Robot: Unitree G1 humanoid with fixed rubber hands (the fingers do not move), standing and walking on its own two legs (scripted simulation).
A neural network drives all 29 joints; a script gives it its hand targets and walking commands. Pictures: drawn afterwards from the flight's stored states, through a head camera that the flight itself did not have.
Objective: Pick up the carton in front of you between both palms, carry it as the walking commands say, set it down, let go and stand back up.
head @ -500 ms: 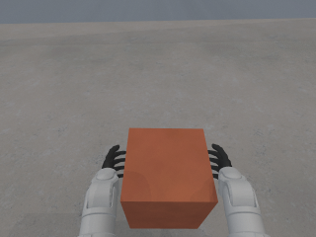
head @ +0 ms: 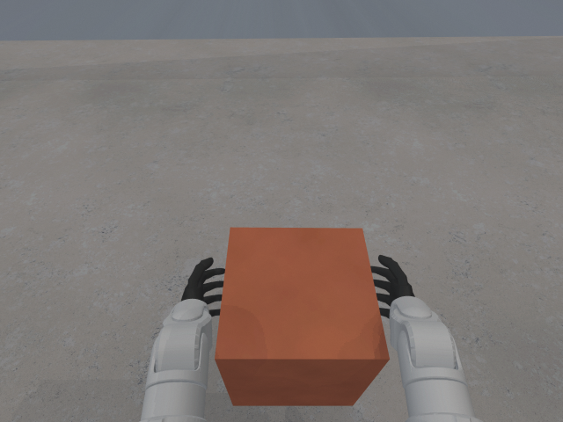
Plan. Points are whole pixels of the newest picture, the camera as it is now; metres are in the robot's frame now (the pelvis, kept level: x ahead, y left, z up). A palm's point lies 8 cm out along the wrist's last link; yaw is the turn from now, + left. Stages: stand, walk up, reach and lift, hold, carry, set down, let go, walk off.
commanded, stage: carry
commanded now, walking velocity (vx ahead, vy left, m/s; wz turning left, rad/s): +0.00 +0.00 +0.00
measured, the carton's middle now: (294, 321) +0.31 +0.00 -0.05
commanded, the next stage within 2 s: hold in 0.14 s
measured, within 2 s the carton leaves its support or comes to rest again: neither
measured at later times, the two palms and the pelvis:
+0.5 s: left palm (236, 292) +0.30 +0.09 +0.05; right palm (453, 353) +0.22 -0.19 +0.05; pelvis -0.02 +0.03 +0.01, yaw -13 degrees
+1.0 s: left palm (210, 282) +0.34 +0.14 +0.03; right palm (406, 322) +0.27 -0.15 +0.04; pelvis -0.05 +0.10 -0.01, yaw -12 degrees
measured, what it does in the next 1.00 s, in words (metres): shifts its weight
